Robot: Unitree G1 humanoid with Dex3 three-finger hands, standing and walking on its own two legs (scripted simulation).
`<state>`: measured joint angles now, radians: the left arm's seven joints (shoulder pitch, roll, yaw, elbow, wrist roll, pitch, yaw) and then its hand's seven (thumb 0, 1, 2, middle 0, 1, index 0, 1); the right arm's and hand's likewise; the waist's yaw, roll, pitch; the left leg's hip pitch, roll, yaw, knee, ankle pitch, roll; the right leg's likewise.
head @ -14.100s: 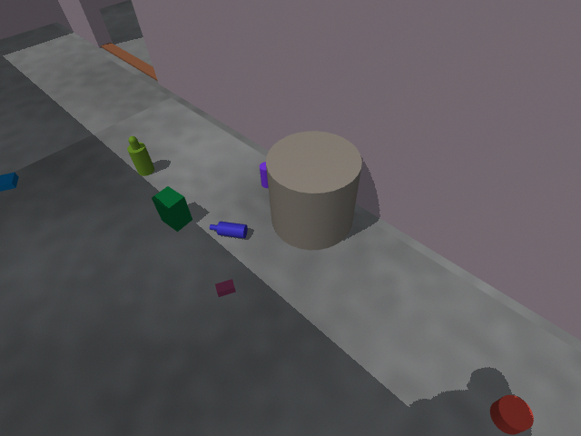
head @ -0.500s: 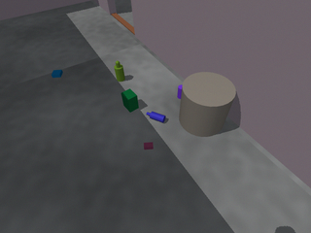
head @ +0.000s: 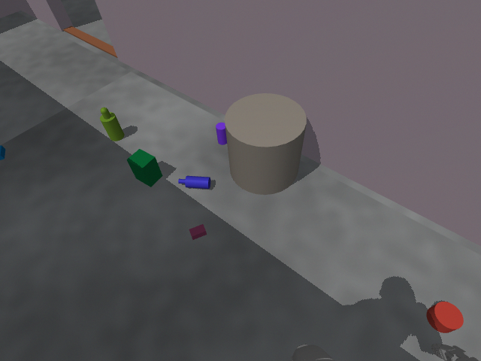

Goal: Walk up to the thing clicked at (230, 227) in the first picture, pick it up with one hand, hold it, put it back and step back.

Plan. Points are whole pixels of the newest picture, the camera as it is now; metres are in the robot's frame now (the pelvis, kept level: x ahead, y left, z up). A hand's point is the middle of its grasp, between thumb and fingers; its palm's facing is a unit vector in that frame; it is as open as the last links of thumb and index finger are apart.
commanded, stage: walk up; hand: left
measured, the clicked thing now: (194, 182) +1.05 +0.25 -0.74
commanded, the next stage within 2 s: none
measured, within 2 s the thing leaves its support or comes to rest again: neither
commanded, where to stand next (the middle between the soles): +0.68 +0.50 m, yaw -68 degrees
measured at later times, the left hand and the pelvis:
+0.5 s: hand (86, 261) +0.36 +0.36 -0.13, palm faces -0.29 -0.81 -0.51, open 7.3 cm; pelvis +0.19 +0.12 -0.02, yaw -19 degrees
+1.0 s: hand (66, 173) +0.63 +0.49 -0.14, palm faces -0.56 -0.59 -0.57, open 7.3 cm; pelvis +0.39 +0.28 -0.03, yaw -37 degrees
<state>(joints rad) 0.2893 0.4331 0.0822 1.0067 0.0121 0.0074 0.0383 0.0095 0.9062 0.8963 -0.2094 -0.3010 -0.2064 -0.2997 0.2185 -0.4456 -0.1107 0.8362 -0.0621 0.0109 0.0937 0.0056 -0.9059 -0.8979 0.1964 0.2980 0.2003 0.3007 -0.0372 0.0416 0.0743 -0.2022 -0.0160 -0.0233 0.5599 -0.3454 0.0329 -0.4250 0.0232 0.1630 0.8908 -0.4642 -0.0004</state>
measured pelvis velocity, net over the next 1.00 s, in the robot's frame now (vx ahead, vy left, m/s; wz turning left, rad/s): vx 0.39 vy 0.28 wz -0.64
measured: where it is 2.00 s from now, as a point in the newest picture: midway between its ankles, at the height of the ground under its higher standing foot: (117, 249)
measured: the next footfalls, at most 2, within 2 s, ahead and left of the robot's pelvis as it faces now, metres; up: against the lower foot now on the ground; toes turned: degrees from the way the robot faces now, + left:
right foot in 0.26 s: +0.20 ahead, -0.07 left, +0.00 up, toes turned -19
left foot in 0.62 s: +0.45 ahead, +0.31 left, +0.00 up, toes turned -22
